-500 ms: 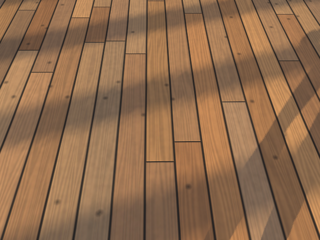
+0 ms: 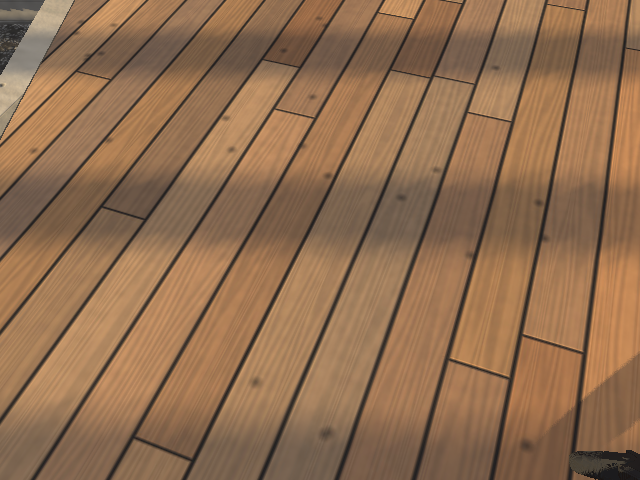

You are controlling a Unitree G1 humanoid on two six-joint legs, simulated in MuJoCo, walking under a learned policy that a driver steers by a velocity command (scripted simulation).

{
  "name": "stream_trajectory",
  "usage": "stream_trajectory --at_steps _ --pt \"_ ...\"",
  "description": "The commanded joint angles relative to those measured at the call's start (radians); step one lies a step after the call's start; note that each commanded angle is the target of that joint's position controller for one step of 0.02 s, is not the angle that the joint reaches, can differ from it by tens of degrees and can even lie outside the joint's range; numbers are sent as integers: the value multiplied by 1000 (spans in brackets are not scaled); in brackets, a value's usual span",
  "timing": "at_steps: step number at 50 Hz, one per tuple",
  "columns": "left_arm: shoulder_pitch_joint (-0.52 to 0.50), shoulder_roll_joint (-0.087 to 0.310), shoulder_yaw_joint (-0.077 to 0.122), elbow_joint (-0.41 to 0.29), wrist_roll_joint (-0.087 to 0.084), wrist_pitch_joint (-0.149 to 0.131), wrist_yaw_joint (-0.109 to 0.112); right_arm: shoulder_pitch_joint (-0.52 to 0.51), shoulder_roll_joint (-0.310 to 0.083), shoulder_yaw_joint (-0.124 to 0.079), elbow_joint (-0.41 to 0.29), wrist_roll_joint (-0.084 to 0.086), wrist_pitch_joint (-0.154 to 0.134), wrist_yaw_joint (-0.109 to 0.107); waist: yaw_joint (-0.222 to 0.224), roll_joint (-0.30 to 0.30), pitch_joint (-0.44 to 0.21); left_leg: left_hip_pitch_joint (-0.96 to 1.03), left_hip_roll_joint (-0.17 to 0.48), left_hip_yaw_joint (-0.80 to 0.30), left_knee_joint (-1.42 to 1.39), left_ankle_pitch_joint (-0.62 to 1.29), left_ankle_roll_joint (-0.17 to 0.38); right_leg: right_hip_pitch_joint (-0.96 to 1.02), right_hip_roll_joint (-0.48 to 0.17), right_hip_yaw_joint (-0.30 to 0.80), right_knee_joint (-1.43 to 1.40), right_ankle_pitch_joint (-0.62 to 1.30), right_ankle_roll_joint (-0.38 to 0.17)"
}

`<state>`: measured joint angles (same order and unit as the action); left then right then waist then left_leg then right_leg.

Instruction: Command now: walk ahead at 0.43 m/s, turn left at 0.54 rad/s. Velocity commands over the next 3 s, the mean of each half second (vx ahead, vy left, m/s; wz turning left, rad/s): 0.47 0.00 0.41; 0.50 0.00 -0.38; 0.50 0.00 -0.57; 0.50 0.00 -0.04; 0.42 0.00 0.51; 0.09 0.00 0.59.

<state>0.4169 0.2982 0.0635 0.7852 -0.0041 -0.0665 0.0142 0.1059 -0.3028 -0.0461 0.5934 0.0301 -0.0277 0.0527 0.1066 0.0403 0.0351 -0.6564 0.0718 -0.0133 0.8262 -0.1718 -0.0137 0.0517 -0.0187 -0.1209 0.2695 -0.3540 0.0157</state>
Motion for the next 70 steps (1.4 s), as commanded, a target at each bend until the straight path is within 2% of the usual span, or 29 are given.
stream_trajectory --at_steps 1,3,5,6,7,8,9,11,16,22,27,30,32,33,34,35,36,38,39,43,47,51,55,56,57,58,59,61,70 --pt "-38 200 46 -48 -15 -10 0 -147 -33 2 -118 2 -20 19 -11 -143 60 54 -29 74 -124 40 27 -71 -230 65 -81 432 -149" --pt "-43 224 52 -39 -21 -6 1 -100 -78 -21 -117 -3 -14 18 -65 -164 11 175 -84 111 -164 1 78 -42 -242 11 35 779 -125" --pt "-46 224 50 -43 -24 -1 8 154 -160 -72 -52 -2 0 3 -215 -140 -139 548 -163 130 -225 36 151 -141 -207 -58 377 984 -79" --pt "-45 185 33 -68 -3 -10 11 326 -215 -100 -16 5 15 -19 -294 -61 -212 836 -80 -31 -223 25 196 -389 -172 -51 670 665 -37" --pt "54 32 -14 -137 27 -31 -1 287 -337 -108 -30 0 6 -27 -152 234 -347 1072 219 -677 -385 -256 380 -745 22 48 1038 -231 16" --pt "-66 139 2 -148 -8 -59 -10 308 -249 -86 -54 -4 -11 -21 -242 113 -422 1064 260 -873 -550 -433 398 -827 22 249 1137 -206 5" --pt "-154 176 14 -179 -43 -70 -12 266 -198 -70 -32 -14 -25 -19 -228 75 -242 943 235 -731 -575 -378 350 -903 -16 232 1119 -97 -10" --pt "-156 157 9 -164 -6 -78 0 148 -154 -56 -40 -18 -37 -20 -137 -22 -103 655 148 -507 -566 -105 305 -793 -88 224 962 39 -15" --pt "-134 115 1 -140 28 -33 -4 114 -125 -46 -12 -22 -52 -38 -73 6 -52 419 72 -300 -626 189 309 -677 -100 188 788 158 40" --pt "-365 49 -31 -174 2 -46 -29 218 -142 -37 73 -19 -60 -50 -186 24 5 431 40 -151 -652 140 227 -618 -65 134 378 558 26" --pt "-466 65 -28 -218 -15 -52 -63 290 -160 -40 138 -22 -47 -50 -219 7 50 683 141 -156 -608 227 220 -753 -46 144 271 441 -42" --pt "-422 79 -20 -223 -14 -49 -79 278 -173 -44 150 -24 -29 -59 -177 24 3 774 153 -108 -502 557 188 -680 9 114 250 284 -94" --pt "-222 140 15 -178 -9 -42 -70 244 -183 -42 137 -32 -15 -68 -62 33 -147 747 103 -37 -238 916 148 -384 83 54 230 281 -146" --pt "-62 191 34 -155 -7 -37 -61 238 -165 -31 112 -45 -16 -77 9 -6 -261 557 77 -12 8 757 113 -84 -21 200 254 354 -205" --pt "19 289 61 -146 -5 -34 -58 350 -67 1 81 -54 -39 -65 -36 -255 -393 122 -114 21 425 97 19 308 -276 715 215 215 -400" --pt "47 195 41 -137 -22 -29 -56 316 -104 2 88 -49 -66 -52 -6 -238 -437 -36 -151 -107 522 -349 15 396 -311 927 82 116 -408" --pt "-11 156 28 -148 -17 -21 -46 208 -156 -12 54 -8 -87 -38 4 -179 -283 -123 -88 -134 543 -288 26 290 -284 789 56 80 -356" --pt "-112 137 22 -171 -8 -11 -40 111 -138 -7 25 -27 -106 -38 -48 -15 -98 -98 -22 -97 394 -184 27 8 -209 608 13 246 -315" --pt "-137 125 16 -182 2 -11 -37 120 -136 -12 23 -41 -101 -41 -84 -28 -71 -40 1 -95 337 -155 17 -84 -178 557 -13 334 -309" --pt "-162 143 23 -173 -7 -12 -22 141 -91 0 24 -54 -72 -52 -126 -88 -41 38 2 -49 156 -97 -53 -269 -118 441 -57 482 -318" --pt "-107 172 35 -137 -19 2 -2 -31 -47 18 -11 -49 -78 -49 -61 -106 -27 159 -57 -30 -167 205 -72 -361 -41 367 -36 398 -244" --pt "-49 169 38 -109 -30 17 4 -99 -85 1 -27 -26 -91 -39 -45 -130 -41 219 -83 -78 -309 242 -53 -271 -80 475 33 275 -208" --pt "-76 135 32 -115 -19 29 3 41 -142 -38 5 -25 -104 -44 -137 -156 -89 426 -64 -72 -394 122 29 -225 -69 529 216 313 -152" --pt "-75 76 10 -131 -8 26 -3 166 -183 -53 14 -42 -107 -52 -194 -89 -211 652 64 -179 -375 69 90 -306 -15 468 443 241 -119" --pt "54 4 -13 -154 -24 18 -4 268 -264 -75 39 -57 -93 -56 -165 182 -357 1000 295 -577 -423 -118 245 -630 131 315 775 -120 -49" --pt "72 76 -6 -152 -36 14 -2 287 -211 -68 50 -33 -84 -46 -167 245 -342 998 358 -804 -506 -352 274 -792 72 303 951 -237 -32" --pt "-11 149 15 -147 -37 20 -1 239 -142 -51 39 -28 -80 -48 -188 125 -203 880 314 -675 -530 -390 231 -836 27 308 1015 -145 -23" --pt "-120 144 22 -172 -16 26 -1 160 -95 -35 44 -37 -71 -49 -168 38 -55 669 227 -418 -560 -148 190 -805 -32 261 973 -17 -11" --pt "-225 47 3 -217 -17 40 -29 141 -128 -50 125 -35 -83 -53 -142 29 2 585 175 -29 -674 221 203 -775 -95 206 662 256 8"
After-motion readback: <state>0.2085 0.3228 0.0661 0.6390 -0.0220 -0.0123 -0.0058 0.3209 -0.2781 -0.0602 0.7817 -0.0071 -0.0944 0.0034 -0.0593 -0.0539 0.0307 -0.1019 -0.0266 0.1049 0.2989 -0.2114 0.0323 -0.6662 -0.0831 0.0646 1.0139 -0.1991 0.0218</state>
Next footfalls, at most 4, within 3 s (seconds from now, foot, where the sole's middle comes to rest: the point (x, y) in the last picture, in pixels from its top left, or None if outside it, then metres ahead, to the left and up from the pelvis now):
0.12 left None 0.23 0.14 -0.77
0.66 right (376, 424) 0.57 0.00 -0.77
1.12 left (292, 306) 0.84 0.21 -0.77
1.64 right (434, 254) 1.03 -0.13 -0.77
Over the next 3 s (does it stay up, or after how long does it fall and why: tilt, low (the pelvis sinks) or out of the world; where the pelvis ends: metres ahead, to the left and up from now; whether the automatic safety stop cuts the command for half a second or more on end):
stays up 1.47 -0.11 0.00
